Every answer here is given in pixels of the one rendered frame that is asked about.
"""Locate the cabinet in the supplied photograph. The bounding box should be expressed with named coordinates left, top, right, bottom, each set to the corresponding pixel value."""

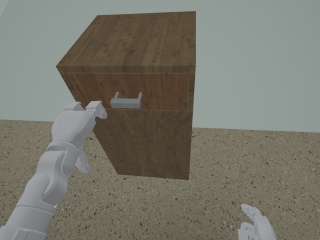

left=56, top=11, right=196, bottom=180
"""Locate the drawer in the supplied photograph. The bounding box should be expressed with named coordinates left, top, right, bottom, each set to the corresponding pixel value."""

left=66, top=72, right=189, bottom=111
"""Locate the handle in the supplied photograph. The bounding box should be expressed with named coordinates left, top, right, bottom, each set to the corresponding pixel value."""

left=110, top=92, right=143, bottom=109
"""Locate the left robot forearm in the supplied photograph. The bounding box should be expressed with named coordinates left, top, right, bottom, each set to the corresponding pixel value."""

left=0, top=141, right=80, bottom=240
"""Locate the right robot hand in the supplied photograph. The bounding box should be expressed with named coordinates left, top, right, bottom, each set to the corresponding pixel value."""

left=237, top=204, right=277, bottom=240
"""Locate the left robot hand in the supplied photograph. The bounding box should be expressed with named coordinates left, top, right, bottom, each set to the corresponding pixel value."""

left=51, top=100, right=107, bottom=173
